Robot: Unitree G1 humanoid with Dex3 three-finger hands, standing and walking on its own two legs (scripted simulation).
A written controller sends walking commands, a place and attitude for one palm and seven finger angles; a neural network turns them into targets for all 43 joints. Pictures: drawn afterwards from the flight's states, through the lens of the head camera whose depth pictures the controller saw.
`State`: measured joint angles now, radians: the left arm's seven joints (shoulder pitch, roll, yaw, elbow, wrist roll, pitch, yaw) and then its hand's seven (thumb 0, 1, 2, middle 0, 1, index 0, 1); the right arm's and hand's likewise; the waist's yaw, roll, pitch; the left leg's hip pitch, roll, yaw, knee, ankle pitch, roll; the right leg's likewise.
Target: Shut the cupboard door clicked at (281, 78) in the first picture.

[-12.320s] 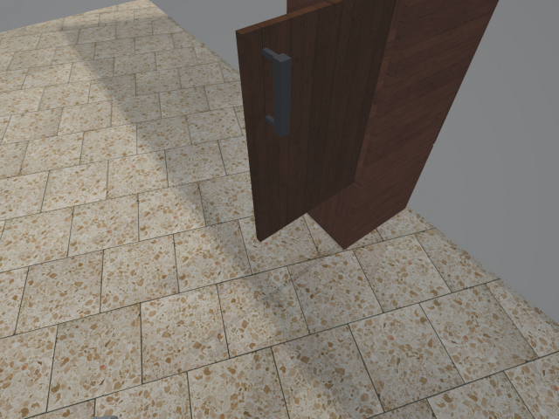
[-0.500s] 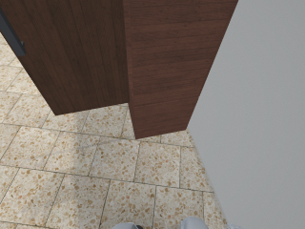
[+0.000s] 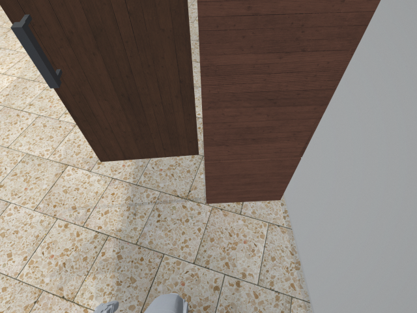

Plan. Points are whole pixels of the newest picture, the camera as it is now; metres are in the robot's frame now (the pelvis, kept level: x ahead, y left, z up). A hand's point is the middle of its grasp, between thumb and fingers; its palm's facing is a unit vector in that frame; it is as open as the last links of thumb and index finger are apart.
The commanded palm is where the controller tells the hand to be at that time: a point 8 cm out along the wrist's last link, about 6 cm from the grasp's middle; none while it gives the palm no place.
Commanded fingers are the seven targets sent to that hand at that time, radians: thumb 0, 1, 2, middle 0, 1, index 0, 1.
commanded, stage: turn to face it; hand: left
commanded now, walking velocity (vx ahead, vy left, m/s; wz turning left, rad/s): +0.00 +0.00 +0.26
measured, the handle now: (41, 53) +0.63 +0.41 +0.13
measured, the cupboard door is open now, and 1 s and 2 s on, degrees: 92 92 92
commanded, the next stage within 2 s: take the last steps up to it in 0.02 s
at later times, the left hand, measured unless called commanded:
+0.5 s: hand out of the picture +0.08 +0.23 -0.17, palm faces +0.15 -0.96 -0.22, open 7.4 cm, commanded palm none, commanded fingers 0.00 0.90 0.90 -0.20 -0.30 -0.20 -0.30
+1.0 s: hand out of the picture +0.09 +0.28 -0.20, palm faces +0.26 -0.94 -0.20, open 7.4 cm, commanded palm none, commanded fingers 0.00 0.90 0.90 -0.20 -0.30 -0.20 -0.30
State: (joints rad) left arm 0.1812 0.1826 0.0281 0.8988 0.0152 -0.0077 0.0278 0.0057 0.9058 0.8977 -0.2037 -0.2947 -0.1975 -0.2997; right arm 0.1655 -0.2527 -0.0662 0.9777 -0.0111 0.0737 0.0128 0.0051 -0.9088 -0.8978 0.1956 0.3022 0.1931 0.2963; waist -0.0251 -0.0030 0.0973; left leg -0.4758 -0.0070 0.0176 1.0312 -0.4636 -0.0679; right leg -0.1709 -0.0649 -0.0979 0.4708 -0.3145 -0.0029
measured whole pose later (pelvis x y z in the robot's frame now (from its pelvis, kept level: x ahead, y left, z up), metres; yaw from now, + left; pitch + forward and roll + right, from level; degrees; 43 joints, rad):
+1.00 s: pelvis +0.17 +0.11 -0.02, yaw +11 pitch +0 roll +1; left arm 0.34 0.19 0.04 1.11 0.01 0.01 0.03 0.01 0.91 0.90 -0.20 -0.29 -0.20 -0.30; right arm 0.15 -0.16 -0.01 0.98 -0.02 -0.03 0.00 0.00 -0.91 -0.90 0.20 0.30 0.19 0.30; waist 0.04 -0.06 0.07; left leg -0.36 0.03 0.13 0.61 -0.24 0.03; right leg -0.26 -0.13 -0.04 0.91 -0.56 0.04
